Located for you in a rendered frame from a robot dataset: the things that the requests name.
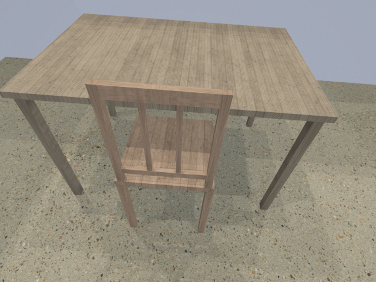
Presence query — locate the table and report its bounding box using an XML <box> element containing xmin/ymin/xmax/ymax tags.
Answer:
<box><xmin>0</xmin><ymin>14</ymin><xmax>338</xmax><ymax>210</ymax></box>

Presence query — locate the chair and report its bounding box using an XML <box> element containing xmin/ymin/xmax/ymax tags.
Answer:
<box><xmin>85</xmin><ymin>79</ymin><xmax>233</xmax><ymax>233</ymax></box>

